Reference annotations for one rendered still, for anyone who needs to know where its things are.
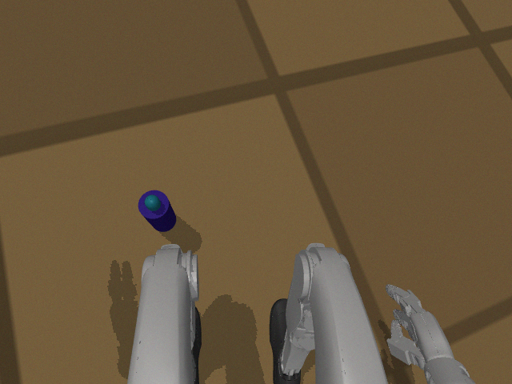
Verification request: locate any right robot foot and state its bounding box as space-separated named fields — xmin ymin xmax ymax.
xmin=270 ymin=298 xmax=301 ymax=384

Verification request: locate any right robot hand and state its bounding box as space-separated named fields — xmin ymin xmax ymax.
xmin=386 ymin=284 xmax=454 ymax=370

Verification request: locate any bottle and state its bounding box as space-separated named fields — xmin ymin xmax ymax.
xmin=138 ymin=190 xmax=176 ymax=232

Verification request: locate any right robot arm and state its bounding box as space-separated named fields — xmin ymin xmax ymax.
xmin=424 ymin=358 xmax=476 ymax=384

